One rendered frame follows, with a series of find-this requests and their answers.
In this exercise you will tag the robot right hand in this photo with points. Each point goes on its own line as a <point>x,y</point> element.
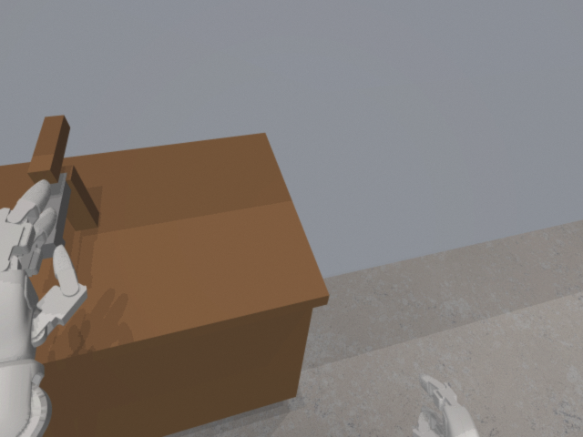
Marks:
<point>455,421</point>

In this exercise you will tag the robot left hand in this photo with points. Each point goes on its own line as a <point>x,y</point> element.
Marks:
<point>23,232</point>

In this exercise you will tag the tap lever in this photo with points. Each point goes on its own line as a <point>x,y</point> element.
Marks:
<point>59,200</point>

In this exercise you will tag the left robot forearm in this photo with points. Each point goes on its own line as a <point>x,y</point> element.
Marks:
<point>25,408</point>

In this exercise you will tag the counter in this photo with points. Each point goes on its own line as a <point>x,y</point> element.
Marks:
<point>200,284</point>

